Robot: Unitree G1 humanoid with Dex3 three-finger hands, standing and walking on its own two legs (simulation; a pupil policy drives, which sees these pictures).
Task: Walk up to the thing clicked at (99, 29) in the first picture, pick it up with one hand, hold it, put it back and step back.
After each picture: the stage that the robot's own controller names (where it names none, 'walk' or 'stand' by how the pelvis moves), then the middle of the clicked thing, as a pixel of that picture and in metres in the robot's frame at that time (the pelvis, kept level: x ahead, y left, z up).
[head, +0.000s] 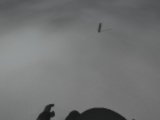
stand; (99, 27) +2.22 -0.14 -0.65
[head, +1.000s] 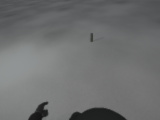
walk; (91, 37) +2.06 +0.19 -0.63
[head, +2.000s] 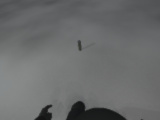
walk; (79, 45) +1.41 +0.40 -0.65
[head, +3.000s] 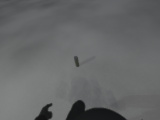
walk; (76, 61) +0.95 +0.36 -0.65
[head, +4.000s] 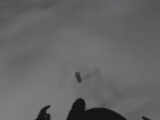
walk; (78, 77) +0.60 +0.28 -0.65
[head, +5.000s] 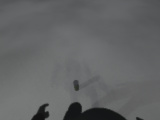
stand; (76, 85) +0.45 +0.20 -0.62
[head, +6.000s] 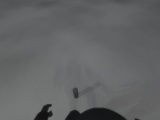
stand; (75, 93) +0.40 +0.18 -0.65
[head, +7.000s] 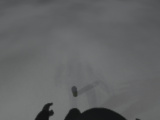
stand; (74, 92) +0.39 +0.20 -0.64
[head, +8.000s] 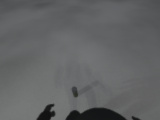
stand; (75, 92) +0.41 +0.21 -0.66
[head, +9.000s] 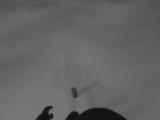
stand; (74, 93) +0.40 +0.21 -0.66
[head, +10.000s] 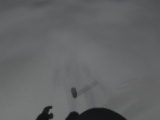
stand; (74, 93) +0.39 +0.21 -0.66
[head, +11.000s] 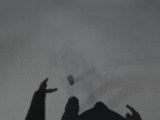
go down; (70, 80) +0.41 +0.21 -0.59
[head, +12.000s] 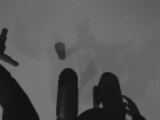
go down; (61, 52) +0.46 +0.26 -0.24
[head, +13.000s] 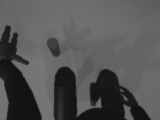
close in; (54, 49) +0.45 +0.27 -0.23
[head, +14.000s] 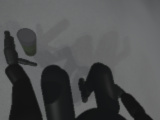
close; (29, 45) +0.44 +0.30 -0.16
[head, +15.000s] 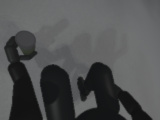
lift; (27, 46) +0.42 +0.30 -0.16
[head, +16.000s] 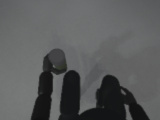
lift; (60, 63) +0.33 +0.23 -0.02
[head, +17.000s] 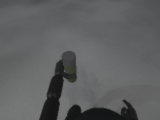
hold; (70, 69) +0.32 +0.15 +0.09
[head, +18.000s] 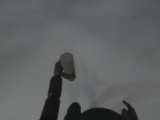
hold; (69, 69) +0.33 +0.16 +0.05
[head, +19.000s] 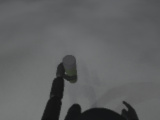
crouch; (71, 71) +0.32 +0.15 +0.04
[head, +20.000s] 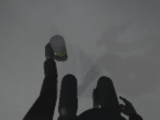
crouch; (60, 51) +0.44 +0.20 -0.04
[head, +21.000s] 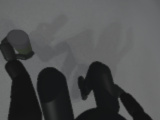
lower; (23, 47) +0.42 +0.30 -0.16
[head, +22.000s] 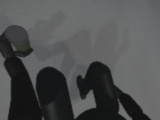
lower; (22, 44) +0.43 +0.31 -0.16
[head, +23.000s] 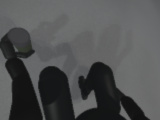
lower; (24, 45) +0.42 +0.31 -0.16
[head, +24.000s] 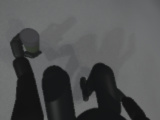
lower; (32, 46) +0.42 +0.29 -0.14
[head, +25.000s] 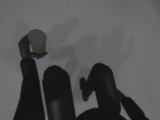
loosen; (38, 47) +0.42 +0.27 -0.14
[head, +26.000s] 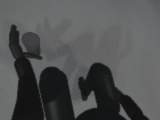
withdraw; (33, 48) +0.43 +0.28 -0.17
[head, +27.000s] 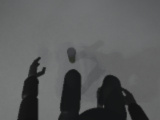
walk; (71, 56) +0.46 +0.21 -0.28
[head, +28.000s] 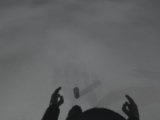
stand; (76, 93) +0.39 +0.16 -0.59
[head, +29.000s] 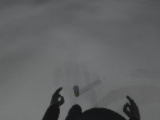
stand; (76, 91) +0.40 +0.17 -0.60
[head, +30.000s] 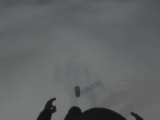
stand; (77, 91) +0.40 +0.16 -0.62
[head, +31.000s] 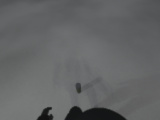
walk; (78, 88) +0.42 +0.16 -0.65
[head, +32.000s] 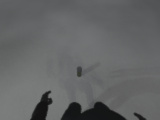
walk; (79, 72) +0.57 +0.15 -0.63
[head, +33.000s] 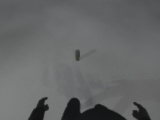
walk; (77, 55) +0.85 +0.23 -0.63
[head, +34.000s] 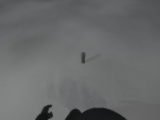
stand; (83, 58) +1.02 +0.18 -0.65
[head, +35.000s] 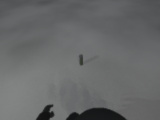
stand; (81, 60) +1.01 +0.21 -0.66
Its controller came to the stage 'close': yes
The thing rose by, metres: 0.68
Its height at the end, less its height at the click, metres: +0.00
